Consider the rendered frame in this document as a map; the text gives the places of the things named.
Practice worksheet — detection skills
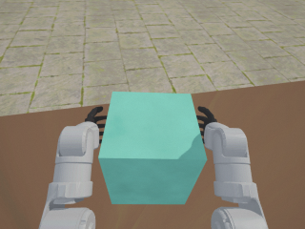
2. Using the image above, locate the right robot upper arm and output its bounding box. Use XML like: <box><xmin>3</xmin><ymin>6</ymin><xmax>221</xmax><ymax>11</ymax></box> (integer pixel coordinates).
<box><xmin>211</xmin><ymin>206</ymin><xmax>268</xmax><ymax>229</ymax></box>

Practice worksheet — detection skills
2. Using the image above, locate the left robot upper arm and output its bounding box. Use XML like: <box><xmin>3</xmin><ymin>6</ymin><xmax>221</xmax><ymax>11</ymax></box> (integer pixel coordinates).
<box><xmin>40</xmin><ymin>207</ymin><xmax>96</xmax><ymax>229</ymax></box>

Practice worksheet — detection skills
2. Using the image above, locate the robot right hand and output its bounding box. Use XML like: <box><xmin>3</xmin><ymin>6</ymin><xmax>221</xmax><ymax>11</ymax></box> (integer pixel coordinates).
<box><xmin>196</xmin><ymin>106</ymin><xmax>217</xmax><ymax>144</ymax></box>

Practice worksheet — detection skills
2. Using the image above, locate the robot left hand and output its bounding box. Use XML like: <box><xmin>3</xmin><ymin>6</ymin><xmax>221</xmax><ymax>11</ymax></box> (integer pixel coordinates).
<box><xmin>85</xmin><ymin>106</ymin><xmax>108</xmax><ymax>144</ymax></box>

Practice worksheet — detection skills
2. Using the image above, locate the robot left forearm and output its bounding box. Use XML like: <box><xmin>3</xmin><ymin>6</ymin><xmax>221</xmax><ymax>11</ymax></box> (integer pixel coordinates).
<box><xmin>38</xmin><ymin>121</ymin><xmax>100</xmax><ymax>229</ymax></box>

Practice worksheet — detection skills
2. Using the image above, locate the robot right forearm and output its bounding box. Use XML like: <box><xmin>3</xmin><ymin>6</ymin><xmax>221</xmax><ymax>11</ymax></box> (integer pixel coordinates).
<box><xmin>204</xmin><ymin>122</ymin><xmax>269</xmax><ymax>229</ymax></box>

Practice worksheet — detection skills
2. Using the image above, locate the carton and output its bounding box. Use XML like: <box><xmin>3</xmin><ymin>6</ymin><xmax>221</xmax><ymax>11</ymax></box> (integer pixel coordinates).
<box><xmin>98</xmin><ymin>92</ymin><xmax>207</xmax><ymax>205</ymax></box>

